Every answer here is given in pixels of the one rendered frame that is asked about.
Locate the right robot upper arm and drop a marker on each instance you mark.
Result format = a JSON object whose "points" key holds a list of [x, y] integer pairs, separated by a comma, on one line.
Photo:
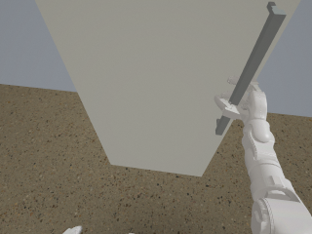
{"points": [[275, 216]]}

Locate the right robot hand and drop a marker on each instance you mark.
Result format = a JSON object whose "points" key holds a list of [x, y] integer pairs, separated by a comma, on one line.
{"points": [[255, 103]]}

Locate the robot right forearm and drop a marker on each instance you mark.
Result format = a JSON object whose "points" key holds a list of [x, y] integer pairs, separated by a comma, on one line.
{"points": [[264, 170]]}

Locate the handle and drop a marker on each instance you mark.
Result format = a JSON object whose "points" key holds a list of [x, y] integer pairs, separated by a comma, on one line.
{"points": [[263, 42]]}

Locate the fridge door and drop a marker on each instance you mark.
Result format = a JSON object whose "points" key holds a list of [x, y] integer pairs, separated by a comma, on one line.
{"points": [[148, 71]]}

